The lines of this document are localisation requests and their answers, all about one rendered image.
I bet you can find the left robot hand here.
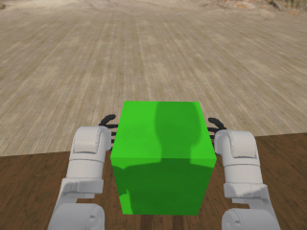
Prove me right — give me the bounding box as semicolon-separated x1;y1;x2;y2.
98;114;119;151

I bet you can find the robot left forearm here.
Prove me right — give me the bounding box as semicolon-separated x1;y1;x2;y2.
47;126;111;230

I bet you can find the left robot upper arm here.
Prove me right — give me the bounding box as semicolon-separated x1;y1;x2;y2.
49;203;105;230

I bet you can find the right robot hand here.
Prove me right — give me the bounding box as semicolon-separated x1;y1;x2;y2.
207;117;226;156

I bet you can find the robot right forearm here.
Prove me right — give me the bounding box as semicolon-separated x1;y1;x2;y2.
214;129;281;230

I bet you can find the right robot upper arm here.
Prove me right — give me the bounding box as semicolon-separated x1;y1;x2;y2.
222;208;280;230

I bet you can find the carton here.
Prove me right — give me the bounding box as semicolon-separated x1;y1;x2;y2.
110;101;217;216

